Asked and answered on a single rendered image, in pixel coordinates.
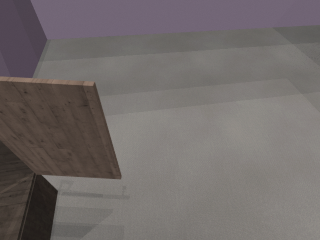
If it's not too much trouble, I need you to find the cupboard door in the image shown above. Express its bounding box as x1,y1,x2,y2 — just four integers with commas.
0,76,122,180

